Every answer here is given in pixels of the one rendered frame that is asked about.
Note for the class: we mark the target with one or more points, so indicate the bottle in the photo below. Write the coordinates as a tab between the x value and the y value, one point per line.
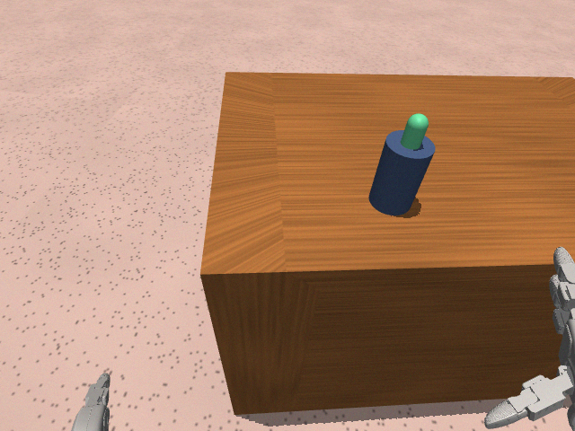
403	163

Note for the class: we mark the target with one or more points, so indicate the left robot hand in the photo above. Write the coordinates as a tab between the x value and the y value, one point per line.
95	415

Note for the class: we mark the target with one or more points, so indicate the right robot hand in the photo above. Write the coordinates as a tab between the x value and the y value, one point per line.
541	396

